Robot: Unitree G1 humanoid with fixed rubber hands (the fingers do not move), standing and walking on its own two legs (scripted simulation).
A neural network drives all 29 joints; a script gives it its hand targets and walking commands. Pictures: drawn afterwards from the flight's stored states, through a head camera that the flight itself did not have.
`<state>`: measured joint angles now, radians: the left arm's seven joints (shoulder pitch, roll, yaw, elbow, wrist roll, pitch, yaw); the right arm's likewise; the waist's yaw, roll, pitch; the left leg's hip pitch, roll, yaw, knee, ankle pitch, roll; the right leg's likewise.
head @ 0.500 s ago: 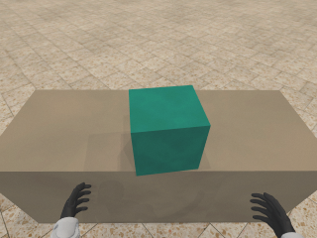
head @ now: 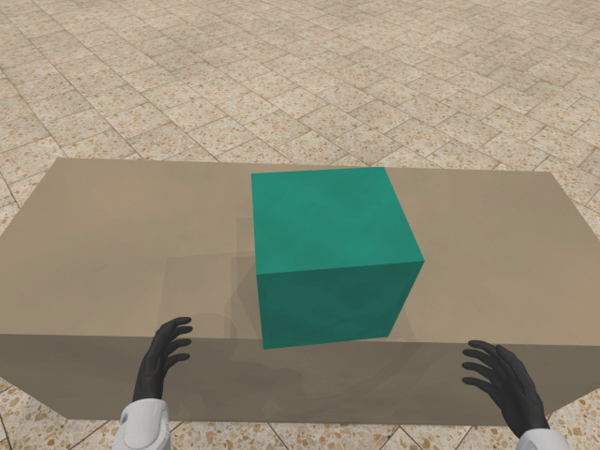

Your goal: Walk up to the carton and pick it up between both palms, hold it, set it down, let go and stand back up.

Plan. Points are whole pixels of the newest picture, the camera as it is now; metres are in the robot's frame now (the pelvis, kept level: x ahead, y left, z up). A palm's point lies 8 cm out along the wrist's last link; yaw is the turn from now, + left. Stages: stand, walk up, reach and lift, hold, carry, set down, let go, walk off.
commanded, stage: reach and lift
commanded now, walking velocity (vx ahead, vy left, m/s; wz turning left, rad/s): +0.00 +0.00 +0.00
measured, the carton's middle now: (322, 259) +0.45 -0.03 -0.06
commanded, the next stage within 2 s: none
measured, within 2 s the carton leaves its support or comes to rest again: neither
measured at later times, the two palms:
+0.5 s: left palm (160, 379) +0.21 +0.19 -0.02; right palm (515, 393) +0.20 -0.27 -0.02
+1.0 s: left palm (180, 300) +0.31 +0.18 +0.01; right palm (487, 295) +0.32 -0.25 +0.03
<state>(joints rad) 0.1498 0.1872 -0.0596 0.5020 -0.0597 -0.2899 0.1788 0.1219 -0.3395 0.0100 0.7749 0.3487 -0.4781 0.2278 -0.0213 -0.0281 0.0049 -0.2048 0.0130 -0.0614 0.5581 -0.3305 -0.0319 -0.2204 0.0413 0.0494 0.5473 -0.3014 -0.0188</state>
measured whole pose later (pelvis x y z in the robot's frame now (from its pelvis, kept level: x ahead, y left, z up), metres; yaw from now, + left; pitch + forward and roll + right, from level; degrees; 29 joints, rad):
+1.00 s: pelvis +0.01 +0.00 +0.00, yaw +0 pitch +0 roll +0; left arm -0.20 0.15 -0.02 0.61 -0.11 -0.11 0.18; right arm -0.28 -0.37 0.07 0.79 0.41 -0.30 0.16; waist -0.02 0.01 0.01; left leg -0.21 0.02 -0.06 0.56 -0.34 -0.03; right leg -0.23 0.04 0.05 0.55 -0.32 -0.02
